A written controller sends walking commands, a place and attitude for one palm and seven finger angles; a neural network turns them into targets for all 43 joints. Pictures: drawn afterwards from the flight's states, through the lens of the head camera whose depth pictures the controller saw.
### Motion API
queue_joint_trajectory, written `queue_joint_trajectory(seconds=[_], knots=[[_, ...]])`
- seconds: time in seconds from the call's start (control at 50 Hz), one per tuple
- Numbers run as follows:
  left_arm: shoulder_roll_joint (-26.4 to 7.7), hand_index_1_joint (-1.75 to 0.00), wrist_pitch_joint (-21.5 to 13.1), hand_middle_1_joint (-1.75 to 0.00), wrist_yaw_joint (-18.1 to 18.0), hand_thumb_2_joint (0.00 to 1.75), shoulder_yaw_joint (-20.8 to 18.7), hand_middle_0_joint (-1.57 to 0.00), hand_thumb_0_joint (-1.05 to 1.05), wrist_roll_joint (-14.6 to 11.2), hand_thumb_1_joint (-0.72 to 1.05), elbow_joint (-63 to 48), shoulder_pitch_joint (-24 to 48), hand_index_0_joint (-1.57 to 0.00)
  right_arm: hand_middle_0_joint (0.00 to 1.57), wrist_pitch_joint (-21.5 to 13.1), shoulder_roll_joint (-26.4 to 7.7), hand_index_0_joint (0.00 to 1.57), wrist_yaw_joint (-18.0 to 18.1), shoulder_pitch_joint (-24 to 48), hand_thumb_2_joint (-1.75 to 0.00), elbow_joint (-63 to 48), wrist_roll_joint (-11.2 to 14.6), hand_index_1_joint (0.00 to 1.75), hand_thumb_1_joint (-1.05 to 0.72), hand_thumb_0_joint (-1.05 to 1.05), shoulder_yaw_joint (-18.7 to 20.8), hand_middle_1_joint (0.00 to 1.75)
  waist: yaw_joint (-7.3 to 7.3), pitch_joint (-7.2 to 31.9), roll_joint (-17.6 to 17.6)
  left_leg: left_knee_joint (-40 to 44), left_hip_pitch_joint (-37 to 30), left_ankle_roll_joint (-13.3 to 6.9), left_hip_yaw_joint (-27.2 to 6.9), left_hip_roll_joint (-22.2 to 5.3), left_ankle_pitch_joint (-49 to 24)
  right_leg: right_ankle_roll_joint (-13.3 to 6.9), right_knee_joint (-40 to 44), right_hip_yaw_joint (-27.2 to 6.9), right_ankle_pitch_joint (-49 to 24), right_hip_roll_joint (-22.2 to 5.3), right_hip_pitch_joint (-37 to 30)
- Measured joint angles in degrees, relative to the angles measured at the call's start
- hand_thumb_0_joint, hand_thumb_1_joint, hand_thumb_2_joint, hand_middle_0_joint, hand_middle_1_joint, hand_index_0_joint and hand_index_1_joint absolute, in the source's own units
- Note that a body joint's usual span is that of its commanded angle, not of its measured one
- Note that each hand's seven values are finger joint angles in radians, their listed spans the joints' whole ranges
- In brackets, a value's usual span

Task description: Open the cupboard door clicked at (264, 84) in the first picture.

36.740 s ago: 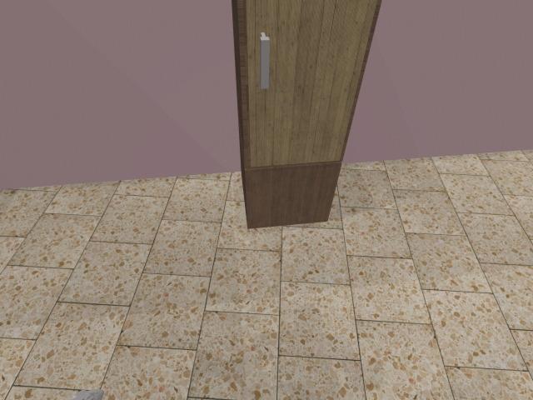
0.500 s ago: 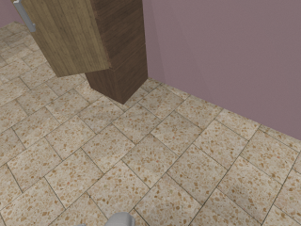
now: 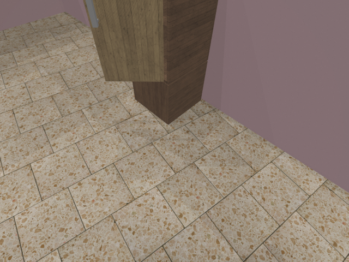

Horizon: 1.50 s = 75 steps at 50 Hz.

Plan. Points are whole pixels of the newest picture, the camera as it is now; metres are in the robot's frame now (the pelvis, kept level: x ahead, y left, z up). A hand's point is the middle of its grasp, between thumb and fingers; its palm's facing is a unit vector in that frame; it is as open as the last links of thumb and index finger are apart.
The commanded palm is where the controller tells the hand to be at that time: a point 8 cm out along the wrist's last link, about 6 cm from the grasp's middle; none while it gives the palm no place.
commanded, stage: take the last steps up to it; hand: left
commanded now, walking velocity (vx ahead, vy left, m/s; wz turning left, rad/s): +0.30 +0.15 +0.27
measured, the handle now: (92, 8) +1.06 +0.46 +0.07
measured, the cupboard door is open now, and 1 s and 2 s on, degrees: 46 46 46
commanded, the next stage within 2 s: come to a stop and stand still in 1.42 s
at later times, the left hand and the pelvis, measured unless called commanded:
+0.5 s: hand out of the picture +0.00 +0.18 -0.17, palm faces +0.25 -0.95 -0.20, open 7.4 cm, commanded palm none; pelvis +0.10 +0.03 +0.00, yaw +11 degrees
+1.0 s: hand (83, 173) +0.37 +0.32 -0.15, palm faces +0.11 -0.97 -0.23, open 7.3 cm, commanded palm none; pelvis +0.27 +0.12 +0.00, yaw +6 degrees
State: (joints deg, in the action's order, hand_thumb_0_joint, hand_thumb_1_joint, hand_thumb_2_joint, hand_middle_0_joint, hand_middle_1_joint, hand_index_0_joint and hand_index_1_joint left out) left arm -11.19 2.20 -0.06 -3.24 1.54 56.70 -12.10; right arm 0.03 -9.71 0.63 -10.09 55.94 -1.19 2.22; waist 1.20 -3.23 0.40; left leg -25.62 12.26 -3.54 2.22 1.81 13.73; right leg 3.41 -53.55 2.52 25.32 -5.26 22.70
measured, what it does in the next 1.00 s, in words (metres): walks ahead: right foot, then left foot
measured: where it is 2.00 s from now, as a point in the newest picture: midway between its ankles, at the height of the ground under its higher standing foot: (151, 205)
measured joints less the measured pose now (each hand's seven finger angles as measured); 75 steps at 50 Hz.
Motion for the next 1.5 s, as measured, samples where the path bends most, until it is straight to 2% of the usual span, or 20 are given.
queue_joint_trajectory(seconds=[0.12,0.18,0.24,0.3,0.44,0.54,0.58,0.6,0.66,0.72,0.86,1.04,1.08,1.14,1.18,1.22,1.3,1.38,1.46,1.5], knots=[[1.53,-0.29,-2.14,-0.3,0.83,0.9,0.33,-0.2,0.01,0.18,0.91,-1.67,1.26,-0.2,0.2,0.74,-1.55,0.21,-0.51,-5.71,-0.9,2.22,-0.05,0.3,-0.92,0.0,1.05,0.3,-1.7,1.05,-1.19,-5.2,1.93,0.84,-1.06,1.37,3.3,-1.85,20.8,2.62,-2.79,1.74,-8.84],[2.98,-0.29,-3.72,-0.3,0.17,0.9,0.65,-0.2,0.0,0.24,0.91,-1.72,0.64,-0.2,0.2,2.23,-2.7,0.2,-1.03,-7.29,-0.9,4.46,-0.23,0.3,-0.92,0.0,1.79,0.3,-1.44,0.5,-2.8,-22.03,7.82,2.12,-2.22,1.31,11.8,-3.97,20.09,4.48,-5.05,1.58,-10.43],[3.26,-0.29,-4.53,-0.3,-0.76,0.9,0.41,-0.21,0.0,-0.09,0.92,-0.42,-2.38,-0.2,0.2,3.2,-3.09,0.2,-1.93,-7.17,-0.9,5.78,-0.57,0.3,-0.92,0.01,2.35,0.3,-1.55,0.91,-2.45,-35.73,14.57,3.76,-2.1,-0.36,5.01,-3.68,24.52,5.36,-6.01,0.95,-14.22],[2.81,-0.29,-5.08,-0.3,-0.86,0.9,0.55,-0.21,0.0,-0.23,0.93,1.83,-5.02,-0.2,0.2,2.96,-2.9,0.2,-2.49,-6.65,-0.9,5.66,-0.39,0.3,-0.92,0.01,2.61,0.3,-2.18,1.01,-1.73,-39.02,19.39,5.24,-2.2,-3.15,-1.5,-3.09,30.13,6.8,-7.69,0.32,-18.0],[3.64,-0.29,-6.05,-0.3,-0.85,0.9,1.35,-0.2,0.0,0.12,0.92,6.06,-10.12,-0.2,0.19,2.66,-2.56,0.2,-3.18,-3.41,-0.9,5.18,-0.08,0.3,-0.91,0.01,2.15,0.3,-0.67,-0.3,-0.88,-30.59,22.86,5.96,-0.18,-6.56,-5.24,-0.56,35.12,10.1,-6.77,-2.04,-23.68],[3.89,-0.29,-5.41,-0.3,-0.81,0.9,1.41,-0.2,0.0,0.55,0.91,8.33,-13.1,-0.2,0.19,1.23,-1.9,0.2,-3.63,0.99,-0.9,3.61,0.07,0.3,-0.91,0.01,1.15,0.3,1.57,-1.75,0.26,-14.75,16.94,3.88,3.5,-5.34,-1.56,2.85,32.4,11.34,-2.36,-4.8,-25.79],[4.04,-0.29,-4.78,-0.3,-0.62,0.9,1.27,-0.21,0.0,0.38,0.91,9.11,-14.66,-0.2,0.19,-0.59,-1.91,0.2,-3.4,2.17,-0.9,2.13,-0.11,0.3,-0.91,0.01,0.74,0.3,1.69,-1.7,0.34,-8.41,12.34,2.44,4.68,-4.39,-1.84,2.94,25.02,10.68,1.54,-6.34,-23.76],[3.83,-0.29,-4.08,-0.3,-0.42,0.9,1.15,-0.21,0.01,0.08,0.91,9.57,-14.28,-0.2,0.19,-1.6,-1.51,0.2,-2.86,2.92,-0.9,1.57,-0.32,0.3,-0.91,0.0,0.91,0.3,1.12,-2.1,0.81,-10.39,12.99,1.45,4.85,-3.76,-1.32,1.55,17.13,8.78,3.97,-7.01,-20.74],[2.89,-0.29,-2.33,-0.3,-0.65,0.9,0.81,-0.2,0.01,-0.46,0.91,9.6,-10.81,-0.2,0.19,-3.05,0.03,0.2,-1.24,4.08,-0.9,0.87,-0.31,0.3,-0.91,0.0,0.65,0.3,1.47,-3.1,1.76,-12.81,11.73,0.35,6.26,-3.24,1.68,-2.39,-8.98,0.56,3.89,-3.9,-8.0],[2.14,-0.29,-2.41,-0.3,-0.41,0.9,0.2,-0.2,0.01,-0.12,0.91,7.98,-6.69,-0.2,0.2,-3.78,1.37,0.2,-0.22,3.0,-0.9,1.11,-0.31,0.3,-0.91,0.0,0.33,0.3,1.41,-2.47,1.96,-7.46,6.88,0.27,7.83,-2.53,1.0,-3.51,-17.69,0.31,-1.72,-2.22,1.47],[1.18,-0.29,-2.63,-0.3,-0.13,0.9,-0.68,-0.2,0.01,0.33,0.93,2.26,1.69,-0.19,0.2,-4.56,0.31,0.2,0.53,-2.87,-0.9,2.89,-0.2,0.3,-0.95,-0.02,0.73,0.3,-0.1,0.35,1.5,4.41,-3.55,-0.5,9.87,-0.01,-0.49,-2.85,-5.33,2.0,-10.87,-1.24,9.5],[1.06,-0.29,-2.73,-0.3,0.72,0.9,0.17,-0.2,0.01,0.17,0.92,-1.39,6.95,-0.19,0.2,-3.03,0.73,0.2,-0.06,-11.36,-0.9,8.06,-0.83,0.3,-0.92,0.0,-0.02,0.3,-2.95,0.44,-0.33,4.28,-10.64,1.4,10.63,0.1,6.1,-4.18,15.29,2.57,-11.78,-0.15,1.92],[1.39,-0.29,-3.7,-0.3,0.79,0.9,0.45,-0.2,0.0,0.21,0.92,-1.63,6.98,-0.19,0.2,-2.62,0.9,0.2,-0.25,-12.92,-0.9,9.3,-0.5,0.3,-0.92,0.0,-0.19,0.3,-3.16,0.05,-1.25,-1.44,-9.86,2.28,10.26,-1.59,10.08,-5.38,19.06,3.51,-12.07,1.23,-1.59],[2.39,-0.29,-5.66,-0.3,0.43,0.9,0.85,-0.2,0.0,-0.25,0.91,-1.28,5.92,-0.19,0.2,-1.23,1.07,0.2,-0.76,-12.23,-0.9,10.86,0.17,0.3,-0.91,0.0,-0.06,0.3,-3.02,-1.49,-2.08,-25.25,-0.75,2.5,4.85,-2.88,13.22,-6.38,17.66,4.7,-8.97,2.53,-3.77],[3.12,-0.29,-5.85,-0.3,-0.05,0.9,1.09,-0.2,0.0,-0.52,0.91,-0.45,3.86,-0.2,0.2,-0.61,0.98,0.2,-0.83,-10.85,-0.9,10.84,0.25,0.3,-0.91,0.01,0.33,0.3,-2.68,-1.66,-1.93,-35.63,5.5,2.99,2.28,-3.25,10.24,-5.98,20.78,4.84,-9.29,3.18,-6.62],[3.26,-0.29,-6.2,-0.3,-1.26,0.9,-0.1,-0.2,-0.01,-1.15,0.94,0.42,1.68,-0.2,0.2,-0.48,0.94,0.2,-0.82,-9.38,-0.9,9.96,0.13,0.3,-0.91,0.01,0.65,0.3,-2.69,-1.18,-1.91,-37.6,10.49,3.78,0.73,-4.64,6.23,-5.94,25.1,5.33,-10.34,3.94,-9.5],[1.69,-0.29,-6.34,-0.3,-1.22,0.9,-0.14,-0.21,-0.02,-0.5,0.96,3.15,-1.88,-0.2,0.19,-0.66,1.08,0.2,-1.03,-6.26,-0.9,7.76,0.03,0.3,-0.91,0.01,1.02,0.3,-2.36,-0.1,-0.97,-29.41,15.63,5.2,0.45,-6.94,2.26,-5.59,31.19,6.01,-11.18,4.23,-14.03],[1.82,-0.29,-5.92,-0.3,-0.57,0.9,0.55,-0.2,-0.01,-0.16,0.94,6.13,-4.87,-0.2,0.19,-0.95,0.23,0.2,-1.18,-3.05,-0.9,6.46,0.06,0.3,-0.93,0.01,1.21,0.3,-0.9,0.18,-0.4,-18.02,15.4,5.33,1.45,-6.83,0.9,-4.08,32.6,6.17,-9.4,3.57,-17.37],[2.29,-0.29,-4.98,-0.3,-0.36,0.9,0.77,-0.2,0.0,-0.15,0.93,8.41,-8.03,-0.2,0.19,-2.2,-0.66,0.2,-1.46,-0.84,-0.9,5.28,0.03,0.3,-0.93,0.01,0.86,0.3,0.38,0.25,0.59,-6.68,10.21,4.44,3.26,-4.87,-2.12,-1.81,28.54,6.02,-4.35,2.14,-19.41],[2.32,-0.29,-4.02,-0.3,-0.27,0.9,0.84,-0.2,0.0,-0.41,0.92,9.19,-8.94,-0.2,0.19,-3.27,-0.57,0.2,-1.09,0.11,-0.9,4.44,-0.39,0.3,-0.93,0.01,0.82,0.3,0.42,0.12,1.6,-7.38,9.53,1.68,4.15,-3.92,-4.07,-2.53,18.79,4.72,0.8,0.94,-16.42]])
